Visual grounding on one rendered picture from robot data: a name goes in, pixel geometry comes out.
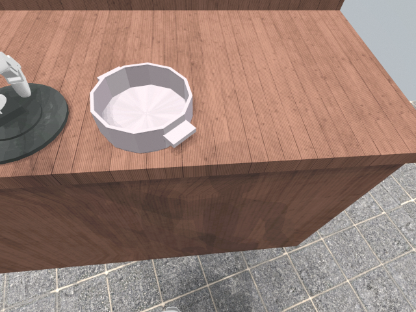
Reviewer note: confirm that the robot left hand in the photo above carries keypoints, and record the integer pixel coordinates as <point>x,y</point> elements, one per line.
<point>11,70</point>

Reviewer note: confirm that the pot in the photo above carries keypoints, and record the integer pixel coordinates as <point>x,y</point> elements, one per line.
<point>143,108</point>

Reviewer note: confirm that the knob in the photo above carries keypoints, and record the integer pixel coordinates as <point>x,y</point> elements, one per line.
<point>10,111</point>

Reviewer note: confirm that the lid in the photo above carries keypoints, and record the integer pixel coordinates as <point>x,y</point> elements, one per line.
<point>45,117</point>

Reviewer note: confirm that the table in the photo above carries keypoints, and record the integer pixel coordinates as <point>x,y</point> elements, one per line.
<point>295,120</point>

